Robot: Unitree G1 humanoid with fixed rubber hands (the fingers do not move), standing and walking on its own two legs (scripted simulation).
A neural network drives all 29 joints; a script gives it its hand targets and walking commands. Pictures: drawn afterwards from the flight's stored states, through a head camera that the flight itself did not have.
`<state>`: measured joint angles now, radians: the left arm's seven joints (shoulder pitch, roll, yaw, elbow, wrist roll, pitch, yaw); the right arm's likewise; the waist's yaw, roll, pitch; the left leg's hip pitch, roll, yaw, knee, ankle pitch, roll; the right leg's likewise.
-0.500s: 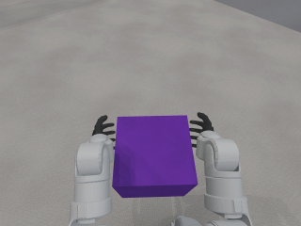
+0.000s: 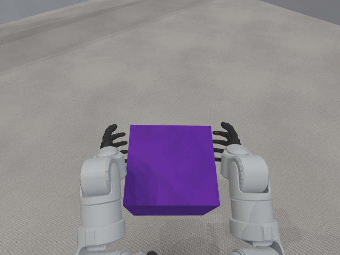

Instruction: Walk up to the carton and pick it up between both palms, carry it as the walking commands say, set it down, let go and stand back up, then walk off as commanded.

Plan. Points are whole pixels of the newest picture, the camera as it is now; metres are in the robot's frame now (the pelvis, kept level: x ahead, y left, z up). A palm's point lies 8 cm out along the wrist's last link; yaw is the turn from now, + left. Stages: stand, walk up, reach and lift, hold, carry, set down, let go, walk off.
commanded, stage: carry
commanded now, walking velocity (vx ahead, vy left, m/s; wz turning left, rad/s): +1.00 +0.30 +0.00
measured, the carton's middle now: (169, 173) +0.31 +0.01 -0.01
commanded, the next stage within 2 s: none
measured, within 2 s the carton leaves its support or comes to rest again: neither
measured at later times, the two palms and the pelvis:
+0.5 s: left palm (81, 49) +0.78 +0.31 +0.10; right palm (153, 40) +0.82 +0.05 +0.09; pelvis +0.50 +0.13 +0.02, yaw +5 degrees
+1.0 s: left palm (80, 1) +1.26 +0.43 +0.11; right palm out of the picture +1.25 +0.16 +0.12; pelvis +0.95 +0.30 +0.03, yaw -1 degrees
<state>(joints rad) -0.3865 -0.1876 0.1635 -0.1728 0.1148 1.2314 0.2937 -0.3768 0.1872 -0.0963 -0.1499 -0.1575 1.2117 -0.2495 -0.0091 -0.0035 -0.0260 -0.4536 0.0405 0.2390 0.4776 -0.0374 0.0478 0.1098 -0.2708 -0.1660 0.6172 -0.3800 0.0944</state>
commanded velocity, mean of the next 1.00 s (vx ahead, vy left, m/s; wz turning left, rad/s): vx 0.69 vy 0.11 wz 0.00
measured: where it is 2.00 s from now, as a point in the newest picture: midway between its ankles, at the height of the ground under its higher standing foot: (129, 85)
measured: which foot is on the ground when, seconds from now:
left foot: down 0.00-0.36, up 0.38-0.68, down 0.70-1.00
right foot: up 0.00-0.34, down 0.36-0.70, up 0.72-1.00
